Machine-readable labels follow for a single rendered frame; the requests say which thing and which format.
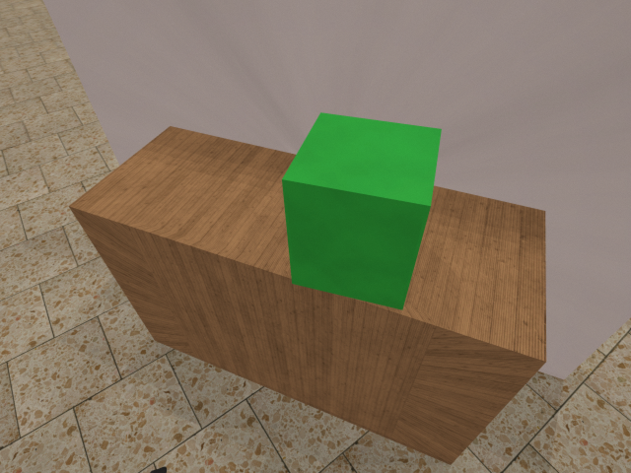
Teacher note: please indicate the pedestal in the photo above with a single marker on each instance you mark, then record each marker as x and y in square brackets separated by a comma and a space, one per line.
[193, 229]

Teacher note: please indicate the carton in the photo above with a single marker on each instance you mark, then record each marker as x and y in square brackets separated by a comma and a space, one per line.
[357, 198]

